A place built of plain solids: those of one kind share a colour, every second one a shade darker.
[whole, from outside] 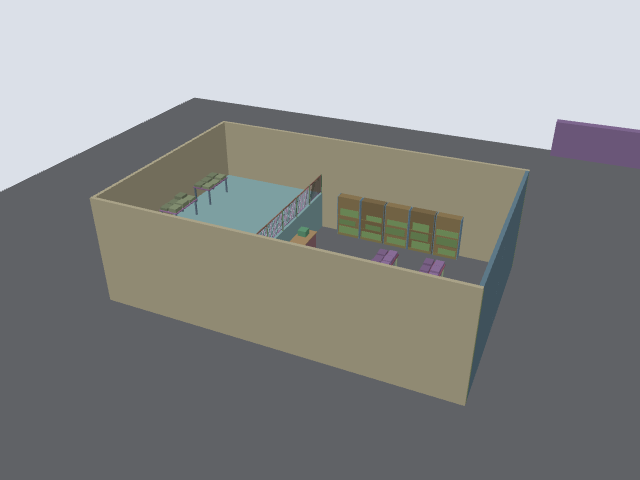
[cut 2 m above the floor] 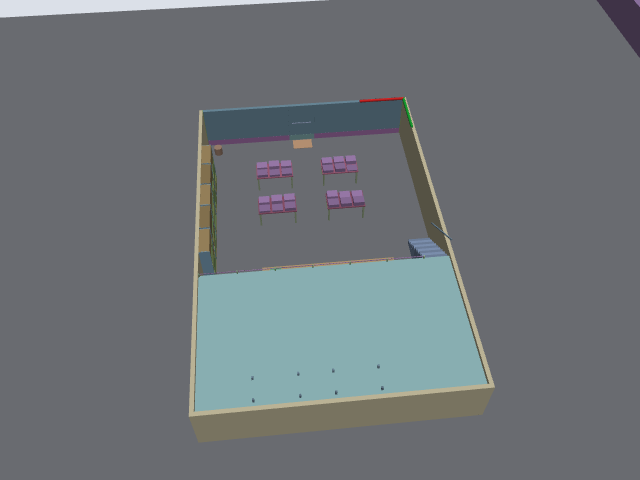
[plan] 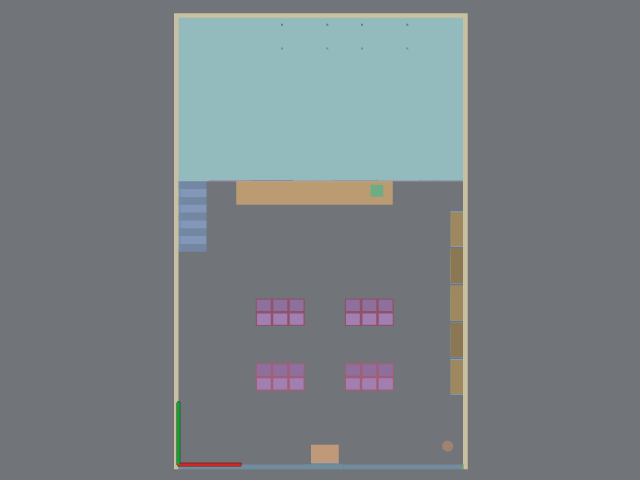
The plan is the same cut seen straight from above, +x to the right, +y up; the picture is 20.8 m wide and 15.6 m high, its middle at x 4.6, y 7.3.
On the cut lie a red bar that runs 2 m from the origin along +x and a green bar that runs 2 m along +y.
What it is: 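A book shop at street level behind a glazed front, one room two levels high, with a raised rear level reached by one straight flight, fitted out in the 1990s to 2020s; 9.2 x 14.5 m, 4.70 m high throughout; its front glazed onto the street; the raised level 1.85 m over the floor, over the rear 5.3 m, open to the hall behind a guard 1.0 m high along its edge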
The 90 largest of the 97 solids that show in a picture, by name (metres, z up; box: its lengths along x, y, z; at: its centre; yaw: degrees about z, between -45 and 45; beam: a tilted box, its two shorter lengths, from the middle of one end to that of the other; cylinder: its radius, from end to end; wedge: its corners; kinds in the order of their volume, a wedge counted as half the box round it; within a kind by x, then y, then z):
{
 "upper_1": {"box": [9.35, 5.36, 1.9], "at": [4.62, 11.89, 0.9]},
 "street_hedge_1": {"box": [0.6, 15.85, 2.25], "at": [-14.7, -8.07, 1.07]},
 "street_hedge_2": {"box": [0.6, 15.85, 2.25], "at": [23.95, -8.07, 1.07]},
 "wall_1": {"box": [0.15, 14.82, 4.75], "at": [-0.07, 7.26, 2.33]},
 "wall_2": {"box": [9.55, 0.15, 4.75], "at": [4.62, 14.6, 2.33]},
 "wall_3": {"box": [0.15, 14.82, 4.75], "at": [9.32, 7.26, 2.33]},
 "window_wall_1": {"box": [4.16, 0.15, 4.75], "at": [2.08, -0.07, 2.33]},
 "window_wall_2": {"box": [1.2, 0.15, 4.75], "at": [4.76, -0.07, 2.33]},
 "window_wall_3": {"box": [3.89, 0.15, 4.75], "at": [7.3, -0.07, 2.33]},
 "shelves_body_1": {"box": [0.4, 1.16, 2.1], "at": [9.05, 2.85, 1.0]},
 "shelves_body_2": {"box": [0.4, 1.16, 2.1], "at": [9.05, 4.05, 1.0]},
 "shelves_body_3": {"box": [0.4, 1.16, 2.1], "at": [9.05, 5.25, 1.0]},
 "shelves_body_4": {"box": [0.4, 1.16, 2.1], "at": [9.05, 6.45, 1.0]},
 "shelves_body_5": {"box": [0.4, 1.16, 2.1], "at": [9.05, 7.65, 1.0]},
 "stair_step_1": {"box": [0.96, 0.51, 0.23], "at": [0.43, 7.17, 0.07]},
 "stair_step_2": {"box": [0.96, 0.51, 0.42], "at": [0.43, 7.42, 0.16]},
 "stair_step_3": {"box": [0.96, 0.51, 0.6], "at": [0.43, 7.68, 0.25]},
 "stair_step_4": {"box": [0.96, 0.51, 0.79], "at": [0.43, 7.93, 0.34]},
 "stair_step_5": {"box": [0.96, 0.51, 0.97], "at": [0.43, 8.19, 0.44]},
 "stair_step_6": {"box": [0.96, 0.51, 1.16], "at": [0.43, 8.45, 0.53]},
 "stair_step_7": {"box": [0.96, 0.51, 1.34], "at": [0.43, 8.7, 0.62]},
 "stair_step_8": {"box": [0.96, 0.51, 1.53], "at": [0.43, 8.96, 0.71]},
 "stair_step_9": {"box": [0.96, 0.56, 1.72], "at": [0.43, 9.23, 0.81]},
 "counter_1": {"box": [5.05, 0.7, 1.05], "at": [4.42, 8.85, 0.47]},
 "shelves_goods_1": {"box": [0.41, 0.82, 0.3], "at": [9.05, 2.78, 0.28]},
 "shelves_goods_2": {"box": [0.41, 0.95, 0.39], "at": [9.05, 2.82, 0.8]},
 "shelves_goods_3": {"box": [0.41, 1.02, 0.29], "at": [9.05, 2.84, 1.24]},
 "shelves_goods_4": {"box": [0.41, 0.87, 0.39], "at": [9.05, 4.02, 0.33]},
 "shelves_goods_5": {"box": [0.41, 0.78, 0.39], "at": [9.05, 4.08, 1.28]},
 "shelves_goods_6": {"box": [0.41, 0.84, 0.37], "at": [9.05, 4.11, 0.79]},
 "shelves_goods_7": {"box": [0.41, 0.93, 0.32], "at": [9.05, 5.2, 0.29]},
 "shelves_goods_8": {"box": [0.41, 0.98, 0.27], "at": [9.05, 5.21, 1.23]},
 "shelves_goods_9": {"box": [0.41, 0.93, 0.35], "at": [9.05, 5.28, 0.79]},
 "shelves_goods_10": {"box": [0.41, 0.78, 0.26], "at": [9.05, 6.36, 1.22]},
 "shelves_goods_11": {"box": [0.41, 0.78, 0.26], "at": [9.05, 6.38, 0.74]},
 "shelves_goods_12": {"box": [0.41, 1.0, 0.33], "at": [9.05, 6.45, 0.29]},
 "shelves_goods_13": {"box": [0.41, 0.94, 0.37], "at": [9.05, 7.6, 1.27]},
 "shelves_goods_14": {"box": [0.41, 1.01, 0.38], "at": [9.05, 7.62, 0.32]},
 "shelves_goods_15": {"box": [0.41, 0.85, 0.27], "at": [9.05, 7.7, 0.74]},
 "books_1": {"box": [0.45, 0.37, 0.2], "at": [2.77, 2.62, 0.88]},
 "books_2": {"box": [0.45, 0.37, 0.21], "at": [2.77, 5.17, 0.88]},
 "books_3": {"box": [0.45, 0.37, 0.19], "at": [3.31, 2.62, 0.88]},
 "books_4": {"box": [0.45, 0.37, 0.2], "at": [3.31, 3.08, 0.88]},
 "books_5": {"box": [0.45, 0.37, 0.2], "at": [3.31, 5.17, 0.88]},
 "books_6": {"box": [0.45, 0.37, 0.18], "at": [3.84, 2.62, 0.87]},
 "books_7": {"box": [0.45, 0.37, 0.15], "at": [3.84, 3.08, 0.85]},
 "books_8": {"box": [0.45, 0.37, 0.2], "at": [3.84, 4.72, 0.88]},
 "books_9": {"box": [0.45, 0.37, 0.17], "at": [3.84, 5.17, 0.86]},
 "books_10": {"box": [0.45, 0.37, 0.17], "at": [5.67, 2.62, 0.86]},
 "books_11": {"box": [0.45, 0.37, 0.12], "at": [5.67, 3.08, 0.84]},
 "books_12": {"box": [0.45, 0.37, 0.2], "at": [5.67, 4.72, 0.88]},
 "books_13": {"box": [0.45, 0.37, 0.17], "at": [5.67, 5.17, 0.86]},
 "books_14": {"box": [0.45, 0.37, 0.21], "at": [6.2, 2.62, 0.88]},
 "books_15": {"box": [0.45, 0.37, 0.18], "at": [6.2, 4.72, 0.87]},
 "books_16": {"box": [0.45, 0.37, 0.16], "at": [6.74, 2.62, 0.86]},
 "books_17": {"box": [0.45, 0.37, 0.15], "at": [6.74, 3.08, 0.86]},
 "books_18": {"box": [0.45, 0.37, 0.14], "at": [6.74, 4.72, 0.85]},
 "shelves_shelf_1": {"box": [0.41, 1.1, 0.18], "at": [9.04, 2.85, 0.04]},
 "shelves_shelf_2": {"box": [0.41, 1.1, 0.18], "at": [9.04, 4.05, 0.04]},
 "shelves_shelf_3": {"box": [0.41, 1.1, 0.18], "at": [9.04, 5.25, 0.04]},
 "shelves_shelf_4": {"box": [0.41, 1.1, 0.18], "at": [9.04, 6.45, 0.04]},
 "shelves_shelf_5": {"box": [0.41, 1.1, 0.18], "at": [9.04, 7.65, 0.04]},
 "top_1": {"box": [1.6, 0.9, 0.05], "at": [3.31, 2.85, 0.76]},
 "top_2": {"box": [1.6, 0.9, 0.05], "at": [3.31, 4.95, 0.76]},
 "top_3": {"box": [1.6, 0.9, 0.05], "at": [6.2, 2.85, 0.76]},
 "top_4": {"box": [1.6, 0.9, 0.05], "at": [6.2, 4.95, 0.76]},
 "upper_books_1": {"box": [0.45, 0.37, 0.18], "at": [3.57, 13.69, 2.72]},
 "upper_books_2": {"box": [0.45, 0.37, 0.12], "at": [3.57, 14.13, 2.69]},
 "upper_books_3": {"box": [0.45, 0.37, 0.2], "at": [4.1, 13.69, 2.73]},
 "upper_books_4": {"box": [0.45, 0.37, 0.14], "at": [4.63, 13.69, 2.7]},
 "upper_books_5": {"box": [0.45, 0.37, 0.2], "at": [4.63, 14.13, 2.73]},
 "upper_books_6": {"box": [0.45, 0.37, 0.12], "at": [6.17, 13.69, 2.69]},
 "upper_books_7": {"box": [0.45, 0.37, 0.12], "at": [6.17, 14.13, 2.69]},
 "upper_books_8": {"box": [0.45, 0.37, 0.14], "at": [7.23, 13.69, 2.7]},
 "upper_books_9": {"box": [0.45, 0.37, 0.13], "at": [7.23, 14.13, 2.7]},
 "counter_top_1": {"box": [5.09, 0.78, 0.04], "at": [4.42, 8.83, 1.02]},
 "stallriser_1": {"box": [4.16, 0.05, 0.35], "at": [2.08, -0.02, 0.12]},
 "stallriser_2": {"box": [3.89, 0.05, 0.35], "at": [7.3, -0.02, 0.12]},
 "upper_top_1": {"box": [1.6, 0.9, 0.05], "at": [4.1, 13.91, 2.6]},
 "upper_top_2": {"box": [1.6, 0.9, 0.05], "at": [6.7, 13.91, 2.6]},
 "shelves_cheek_1": {"box": [0.41, 0.032, 2.1], "at": [9.04, 2.29, 1.0]},
 "shelves_cheek_2": {"box": [0.41, 0.032, 2.1], "at": [9.04, 4.68, 1.0]},
 "shelves_cheek_3": {"box": [0.41, 0.032, 2.1], "at": [9.04, 7.08, 1.0]},
 "shelves_cheek_4": {"box": [0.41, 0.032, 2.1], "at": [9.04, 8.21, 1.0]},
 "stair_wall_rail_1": {"wedge": [[0.04, 6.92, 1.09], [0.04, 6.92, 1.14], [0.04, 9.21, 2.76], [0.04, 9.21, 2.8], [0.07, 6.92, 1.09], [0.07, 6.92, 1.14], [0.07, 9.21, 2.76], [0.07, 9.21, 2.8]]},
 "till_1": {"box": [0.42, 0.4, 0.28], "at": [6.45, 8.9, 1.18]},
 "plant_pot_1": {"cylinder": 0.18, "from": [8.75, 0.6, 0.0], "to": [8.75, 0.6, 0.38]},
 "door_mat_1": {"box": [0.9, 0.6, 0.07], "at": [4.76, 0.35, -0.02]},
 "front_corner_1": {"box": [0.04, 0.17, 4.6], "at": [0.0, -0.07, 2.25]},
 "street_door_kick_1": {"box": [1.2, 0.05, 0.35], "at": [4.76, -0.02, 0.12]}
}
